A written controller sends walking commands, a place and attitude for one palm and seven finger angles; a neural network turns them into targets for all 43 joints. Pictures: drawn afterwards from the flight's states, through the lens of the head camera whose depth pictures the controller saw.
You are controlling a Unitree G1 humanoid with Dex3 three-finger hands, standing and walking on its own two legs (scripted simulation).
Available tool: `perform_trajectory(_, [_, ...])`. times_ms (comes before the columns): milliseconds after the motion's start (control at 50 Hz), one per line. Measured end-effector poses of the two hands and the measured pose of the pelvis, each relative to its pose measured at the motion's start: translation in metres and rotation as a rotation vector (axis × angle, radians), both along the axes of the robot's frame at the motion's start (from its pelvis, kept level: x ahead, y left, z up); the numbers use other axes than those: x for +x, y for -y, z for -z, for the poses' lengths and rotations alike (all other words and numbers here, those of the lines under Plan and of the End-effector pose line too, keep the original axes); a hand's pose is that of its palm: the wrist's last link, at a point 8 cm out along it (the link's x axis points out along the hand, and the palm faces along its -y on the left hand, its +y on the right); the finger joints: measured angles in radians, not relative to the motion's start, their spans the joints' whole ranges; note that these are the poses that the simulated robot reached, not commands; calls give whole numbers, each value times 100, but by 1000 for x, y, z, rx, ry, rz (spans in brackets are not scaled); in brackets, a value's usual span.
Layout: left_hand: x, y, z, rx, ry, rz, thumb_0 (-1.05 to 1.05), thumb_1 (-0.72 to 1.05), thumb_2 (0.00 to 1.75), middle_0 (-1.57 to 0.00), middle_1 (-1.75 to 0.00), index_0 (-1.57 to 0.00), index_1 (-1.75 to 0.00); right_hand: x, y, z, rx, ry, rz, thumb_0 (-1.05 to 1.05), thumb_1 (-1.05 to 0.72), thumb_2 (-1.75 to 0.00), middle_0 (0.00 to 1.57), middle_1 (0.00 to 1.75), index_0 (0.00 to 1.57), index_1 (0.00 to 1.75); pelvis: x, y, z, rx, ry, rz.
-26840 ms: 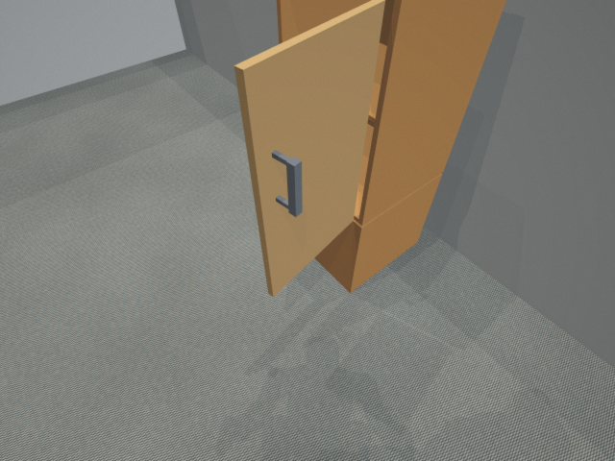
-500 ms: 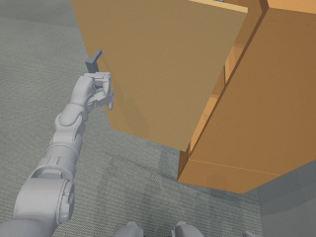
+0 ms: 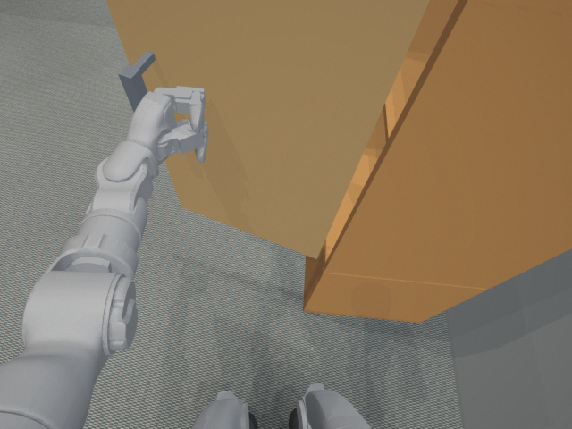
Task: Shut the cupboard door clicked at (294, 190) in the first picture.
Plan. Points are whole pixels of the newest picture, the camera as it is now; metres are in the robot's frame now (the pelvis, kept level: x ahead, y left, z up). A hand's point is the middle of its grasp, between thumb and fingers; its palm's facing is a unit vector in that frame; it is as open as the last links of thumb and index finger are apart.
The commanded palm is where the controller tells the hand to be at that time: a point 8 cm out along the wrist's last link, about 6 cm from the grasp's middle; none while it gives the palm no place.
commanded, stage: push the door shut along its arc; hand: left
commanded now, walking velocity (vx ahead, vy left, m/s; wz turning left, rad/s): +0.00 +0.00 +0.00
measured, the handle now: (150, 100) +0.56 +0.14 +0.09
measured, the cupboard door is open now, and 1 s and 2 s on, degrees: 74 61 61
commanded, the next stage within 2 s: pull the fist back off the door in 0.40 s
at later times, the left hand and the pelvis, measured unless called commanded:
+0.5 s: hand (225, 115) +0.52 +0.03 +0.09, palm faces -0.46 -0.89 -0.03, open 3.4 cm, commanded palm +0.54 +0.06 +0.09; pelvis +0.00 -0.02 -0.01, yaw +1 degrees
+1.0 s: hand (234, 123) +0.50 +0.02 +0.09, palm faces +0.04 -1.00 -0.04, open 3.1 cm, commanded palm +0.46 +0.07 +0.09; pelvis +0.01 -0.03 +0.00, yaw -2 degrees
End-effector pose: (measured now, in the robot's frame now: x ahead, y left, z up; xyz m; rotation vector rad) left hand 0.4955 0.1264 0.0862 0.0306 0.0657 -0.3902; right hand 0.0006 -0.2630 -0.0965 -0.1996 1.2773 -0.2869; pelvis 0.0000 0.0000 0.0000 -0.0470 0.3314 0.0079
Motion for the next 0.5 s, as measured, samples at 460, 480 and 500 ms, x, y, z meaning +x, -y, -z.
perform_trajectory(460, [32,32,-5,29,-27,79,2,100,98,-130,-150,-130,-150,-9,14,12,-9,-78,6,1,-91,-89,20,30,20,30,5,14,10,2,-60,-10])
perform_trajectory(480, [34,34,-5,28,-30,80,2,100,98,-130,-150,-131,-150,-8,15,13,-12,-76,4,1,-91,-89,20,30,20,30,4,15,11,2,-63,-11])
perform_trajectory(500, [35,35,-6,28,-31,82,2,99,98,-130,-150,-131,-150,-7,16,13,-14,-75,3,1,-91,-89,20,30,20,30,4,15,12,2,-66,-12])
